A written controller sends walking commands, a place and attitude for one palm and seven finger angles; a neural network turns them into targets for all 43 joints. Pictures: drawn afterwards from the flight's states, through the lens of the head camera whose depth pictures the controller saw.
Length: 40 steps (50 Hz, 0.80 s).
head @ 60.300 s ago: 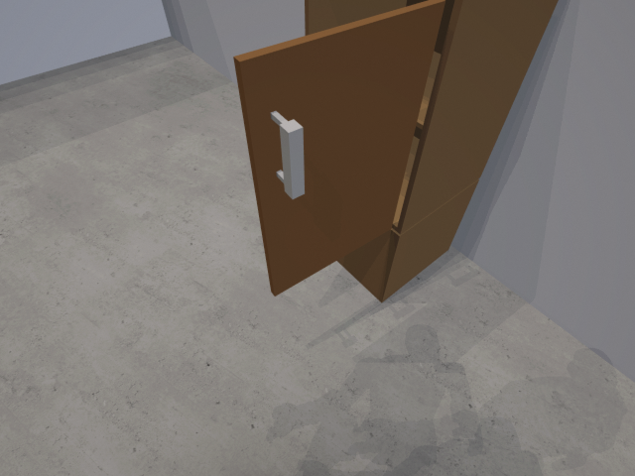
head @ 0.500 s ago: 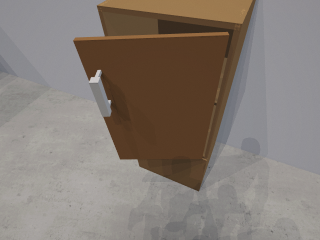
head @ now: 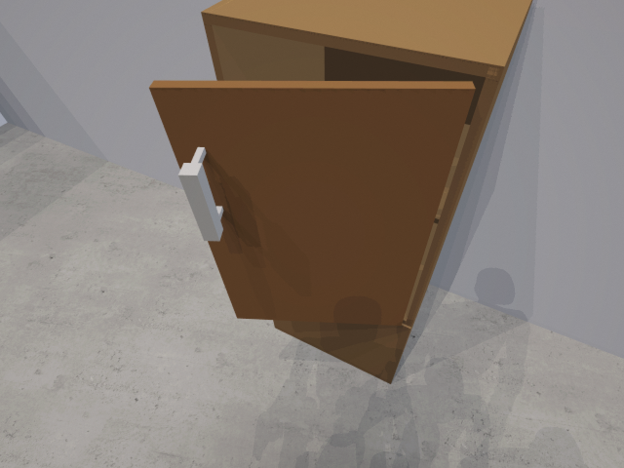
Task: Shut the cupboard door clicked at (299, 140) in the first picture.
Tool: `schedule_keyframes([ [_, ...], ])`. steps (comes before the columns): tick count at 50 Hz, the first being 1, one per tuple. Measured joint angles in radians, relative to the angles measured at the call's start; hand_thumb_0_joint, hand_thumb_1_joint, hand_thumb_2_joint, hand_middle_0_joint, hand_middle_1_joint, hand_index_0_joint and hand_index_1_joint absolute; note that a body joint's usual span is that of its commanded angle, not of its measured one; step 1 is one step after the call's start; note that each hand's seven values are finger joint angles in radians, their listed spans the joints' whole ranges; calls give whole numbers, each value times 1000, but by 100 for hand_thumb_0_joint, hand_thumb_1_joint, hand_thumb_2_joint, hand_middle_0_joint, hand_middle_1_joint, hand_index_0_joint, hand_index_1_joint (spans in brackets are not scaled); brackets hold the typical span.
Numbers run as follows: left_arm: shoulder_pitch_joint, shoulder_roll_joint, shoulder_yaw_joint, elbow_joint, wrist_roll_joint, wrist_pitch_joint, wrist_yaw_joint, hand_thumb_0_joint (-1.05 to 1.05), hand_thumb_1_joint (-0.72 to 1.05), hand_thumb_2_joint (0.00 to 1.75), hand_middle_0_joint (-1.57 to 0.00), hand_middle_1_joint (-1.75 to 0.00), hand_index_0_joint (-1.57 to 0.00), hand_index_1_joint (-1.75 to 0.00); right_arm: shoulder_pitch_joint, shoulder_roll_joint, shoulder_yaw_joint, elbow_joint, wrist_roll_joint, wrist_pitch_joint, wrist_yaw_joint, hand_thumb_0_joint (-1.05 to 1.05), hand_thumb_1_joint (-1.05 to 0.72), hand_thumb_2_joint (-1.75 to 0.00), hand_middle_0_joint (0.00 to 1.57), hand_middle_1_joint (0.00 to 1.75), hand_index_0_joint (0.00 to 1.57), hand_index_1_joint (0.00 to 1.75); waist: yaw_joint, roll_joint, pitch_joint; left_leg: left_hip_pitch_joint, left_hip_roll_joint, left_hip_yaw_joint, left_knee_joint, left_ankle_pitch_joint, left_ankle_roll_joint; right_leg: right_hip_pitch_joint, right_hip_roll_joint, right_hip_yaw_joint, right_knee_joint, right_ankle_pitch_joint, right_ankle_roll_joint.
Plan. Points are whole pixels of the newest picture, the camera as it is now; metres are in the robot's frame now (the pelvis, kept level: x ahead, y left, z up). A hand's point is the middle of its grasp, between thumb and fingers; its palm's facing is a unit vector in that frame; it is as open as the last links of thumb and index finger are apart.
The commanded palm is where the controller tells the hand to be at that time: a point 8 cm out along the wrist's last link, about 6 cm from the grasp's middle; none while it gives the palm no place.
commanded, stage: look again from close up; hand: left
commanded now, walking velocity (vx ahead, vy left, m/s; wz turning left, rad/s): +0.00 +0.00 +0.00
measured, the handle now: (206, 194) +0.46 +0.18 +0.09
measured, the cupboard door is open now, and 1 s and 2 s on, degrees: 24 24 24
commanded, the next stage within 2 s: raise the hand and make a fist in 0.14 s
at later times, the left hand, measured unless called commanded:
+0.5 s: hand (189, 366) +0.24 +0.17 +0.01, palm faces +0.13 -0.99 -0.01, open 6.9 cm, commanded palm +0.13 +0.23 -0.04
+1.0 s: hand (172, 409) +0.19 +0.19 +0.00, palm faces -0.10 -0.99 -0.01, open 4.5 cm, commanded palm +0.15 +0.25 +0.01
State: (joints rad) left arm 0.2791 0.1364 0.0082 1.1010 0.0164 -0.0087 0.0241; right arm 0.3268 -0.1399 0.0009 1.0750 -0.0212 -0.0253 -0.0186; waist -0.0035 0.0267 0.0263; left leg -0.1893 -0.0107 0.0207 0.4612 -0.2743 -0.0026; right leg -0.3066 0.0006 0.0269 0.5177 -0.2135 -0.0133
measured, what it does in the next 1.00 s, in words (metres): lowers itself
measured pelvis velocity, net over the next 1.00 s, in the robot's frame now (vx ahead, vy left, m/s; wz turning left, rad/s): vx -0.02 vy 0.02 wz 0.05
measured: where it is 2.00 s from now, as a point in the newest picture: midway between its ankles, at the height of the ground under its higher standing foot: outside the picture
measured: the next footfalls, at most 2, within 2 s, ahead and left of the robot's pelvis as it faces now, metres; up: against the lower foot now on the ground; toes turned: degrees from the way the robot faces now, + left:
none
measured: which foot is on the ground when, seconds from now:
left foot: down 0.00-1.00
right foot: down 0.00-1.00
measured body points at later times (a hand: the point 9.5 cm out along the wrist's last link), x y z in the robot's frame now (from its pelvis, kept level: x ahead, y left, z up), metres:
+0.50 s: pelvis +0.02 +0.00 -0.03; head +0.03 -0.01 +0.42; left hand +0.22 +0.22 +0.02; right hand +0.19 -0.27 -0.10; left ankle -0.02 +0.12 -0.74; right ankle +0.04 -0.11 -0.74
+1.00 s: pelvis -0.02 +0.02 -0.06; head +0.02 +0.02 +0.38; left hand +0.19 +0.24 +0.00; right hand +0.16 -0.18 -0.15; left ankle -0.02 +0.12 -0.74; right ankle +0.04 -0.11 -0.74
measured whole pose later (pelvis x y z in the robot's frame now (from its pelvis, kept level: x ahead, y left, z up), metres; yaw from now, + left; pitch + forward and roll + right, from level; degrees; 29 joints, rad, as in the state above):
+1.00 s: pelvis -0.02 +0.02 -0.06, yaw +3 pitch +9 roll -1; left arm 0.41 0.25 0.12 -0.16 -0.27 -0.14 -0.31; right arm 0.28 -0.15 0.07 0.49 0.04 -0.17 -0.05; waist -0.02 0.04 -0.09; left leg -0.69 -0.01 -0.02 1.05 -0.52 0.02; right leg -0.74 -0.01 -0.03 0.99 -0.41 0.01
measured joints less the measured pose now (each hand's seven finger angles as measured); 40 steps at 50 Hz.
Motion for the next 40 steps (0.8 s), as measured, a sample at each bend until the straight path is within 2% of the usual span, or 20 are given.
schedule_keyframes([
  [13, -51, 14, 3, 4, 0, -14, 15, 1, 92, 90, -20, -30, -20, -30, -38, -7, -1, 23, 4, -1, -9, 1, -91, -90, 20, 30, 20, 30, -1, 7, 11, 43, 13, -3, 6, -41, -7, 43, 11, -8, 11, -50, -6],
  [14, -8, 10, 53, -157, -29, 38, 4, 2, 92, 90, -20, -30, -20, -30, -33, -12, 2, -9, 2, -18, -25, 1, -92, -90, 20, 30, 20, 30, -2, 4, 28, 34, 19, 1, 39, -53, -6, 44, 16, -10, 22, -54, -5],
  [15, 51, 17, 58, -348, -60, 38, 12, 2, 92, 90, -20, -30, -20, -30, -13, -20, 8, -52, 12, -65, -49, 1, -92, -90, 20, 30, 20, 30, 0, -1, 27, 21, 22, 3, 64, -71, -5, 27, 18, -10, 50, -66, -6],
  [16, 97, 25, 53, -511, -92, 8, 27, 2, 92, 90, -20, -30, -20, -30, 6, -33, 11, -86, 20, -119, -66, 1, -92, -90, 20, 30, 20, 30, 3, -2, 14, 10, 23, 1, 82, -88, -6, 14, 18, -13, 72, -80, -7],
  [18, 131, 27, 41, -737, -139, -39, 56, 2, 91, 90, -21, -31, -21, -31, 20, -65, -1, -137, 37, -202, -71, 2, -92, -90, 20, 30, 20, 30, -11, 8, -28, -13, 16, -18, 104, -98, -11, 4, 9, -30, 86, -99, -5],
  [19, 122, 23, 42, -814, -152, -66, 56, 2, 91, 90, -21, -31, -22, -32, 17, -80, -12, -169, 39, -232, -67, 2, -92, -90, 20, 30, 20, 30, -20, 13, -49, -32, 10, -29, 119, -101, -9, -8, 2, -41, 96, -104, -2],
  [21, 89, 13, 63, -906, -172, -158, 24, 2, 91, 90, -23, -33, -23, -34, -15, -102, -36, -233, 37, -270, -55, 2, -92, -90, 20, 30, 20, 30, -33, 13, -87, -86, 0, -36, 158, -112, -5, -60, -9, -48, 136, -119, 0],
  [23, 71, 6, 90, -949, -200, -275, -49, 2, 91, 90, -25, -36, -25, -36, -64, -109, -56, -303, 32, -285, -36, 2, -92, -90, 20, 30, 20, 30, -36, -5, -117, -153, -5, -29, 209, -129, -6, -134, -13, -41, 196, -136, 0],
  [26, 106, 4, 116, -972, -234, -457, -211, 1, 91, 90, -29, -40, -29, -41, -135, -106, -78, -403, 24, -283, -3, 1, -91, -90, 20, 30, 20, 30, -26, -53, -139, -259, -5, -17, 306, -164, -11, -248, -13, -28, 300, -169, -3],
  [28, 160, 14, 119, -972, -238, -532, -312, 1, 91, 90, -32, -43, -32, -44, -171, -112, -87, -466, 23, -276, 14, 1, -91, -90, 19, 30, 20, 30, -12, -81, -136, -324, -4, -18, 379, -192, -13, -311, -12, -30, 366, -192, -7],
  [30, 226, 30, 117, -979, -242, -545, -372, 1, 91, 90, -36, -47, -36, -48, -193, -125, -92, -525, 24, -266, 18, 1, -91, -90, 19, 30, 20, 30, 8, -95, -129, -385, -3, -26, 450, -218, -12, -364, -12, -38, 424, -213, -9],
  [32, 286, 46, 117, -996, -253, -528, -388, 1, 90, 90, -39, -51, -40, -51, -205, -139, -93, -575, 23, -261, 12, 1, -91, -90, 19, 30, 20, 30, 30, -94, -124, -444, -3, -40, 520, -242, -11, -411, -14, -52, 475, -231, -11],
  [36, 323, 62, 131, -1085, -280, -528, -343, 2, 90, 90, -47, -59, -47, -59, -215, -147, -72, -620, 18, -260, -7, 1, -91, -90, 19, 30, 20, 30, 70, -60, -120, -550, -4, -80, 646, -282, -10, -483, -17, -93, 556, -259, -10],
  [38, 286, 69, 132, -1151, -293, -549, -328, 2, 90, 90, -50, -63, -50, -63, -219, -136, -43, -613, 17, -258, -15, 1, -91, -90, 19, 30, 20, 30, 83, -41, -116, -587, -4, -95, 696, -296, -9, -508, -17, -108, 587, -267, -8],
  [40, 219, 72, 121, -1207, -300, -553, -333, 3, 90, 90, -54, -67, -54, -67, -218, -115, -9, -596, 20, -253, -20, 1, -91, -90, 19, 30, 20, 30, 85, -22, -112, -611, -3, -106, 730, -304, -8, -523, -16, -118, 605, -268, -5],
])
